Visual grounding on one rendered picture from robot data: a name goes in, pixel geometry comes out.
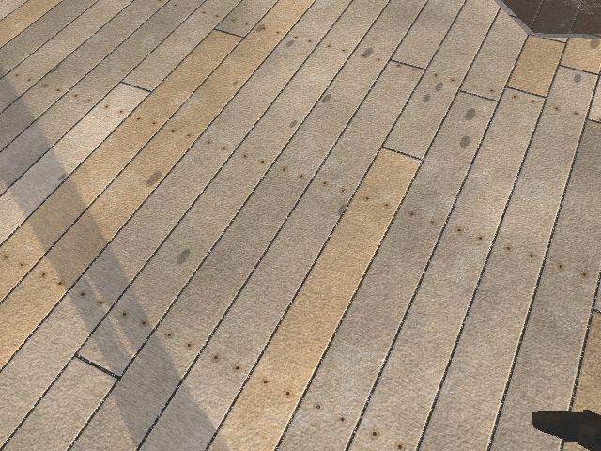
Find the robot right hand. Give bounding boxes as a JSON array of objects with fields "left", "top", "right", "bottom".
[{"left": 532, "top": 410, "right": 601, "bottom": 451}]

